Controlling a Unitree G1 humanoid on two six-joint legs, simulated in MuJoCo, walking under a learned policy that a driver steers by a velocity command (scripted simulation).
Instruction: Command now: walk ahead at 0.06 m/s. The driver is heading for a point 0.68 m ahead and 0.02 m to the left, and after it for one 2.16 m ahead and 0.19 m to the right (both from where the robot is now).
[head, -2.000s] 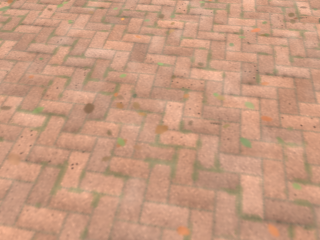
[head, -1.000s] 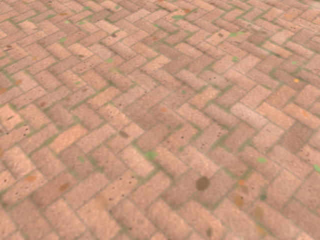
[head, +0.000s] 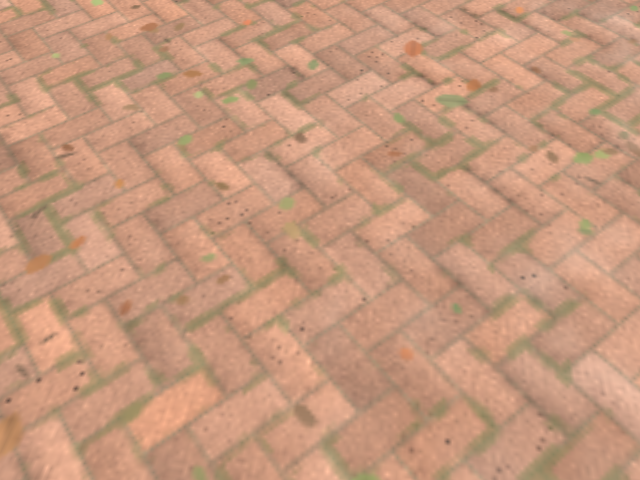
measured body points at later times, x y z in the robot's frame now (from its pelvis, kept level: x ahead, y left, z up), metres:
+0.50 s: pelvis +0.10 +0.00 +0.00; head +0.10 -0.01 +0.45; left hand +0.19 +0.28 -0.13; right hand +0.10 -0.26 -0.15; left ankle +0.01 +0.15 -0.72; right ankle +0.11 -0.09 -0.73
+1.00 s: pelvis +0.33 +0.06 -0.01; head +0.37 +0.07 +0.44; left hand +0.30 +0.33 -0.16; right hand +0.52 -0.19 -0.11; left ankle +0.44 +0.15 -0.73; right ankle +0.14 -0.08 -0.66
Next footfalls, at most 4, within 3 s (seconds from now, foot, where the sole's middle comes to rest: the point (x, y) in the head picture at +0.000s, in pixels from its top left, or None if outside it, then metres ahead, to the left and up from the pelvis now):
0.10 left None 0.05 0.15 -0.77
0.92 left None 0.48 0.15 -0.77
1.50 right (373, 338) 0.80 -0.08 -0.77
2.04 left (278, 237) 1.11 0.15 -0.77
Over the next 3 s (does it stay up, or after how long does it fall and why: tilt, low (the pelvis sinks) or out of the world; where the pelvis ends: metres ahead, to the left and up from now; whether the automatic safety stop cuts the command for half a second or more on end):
stays up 1.48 0.01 0.01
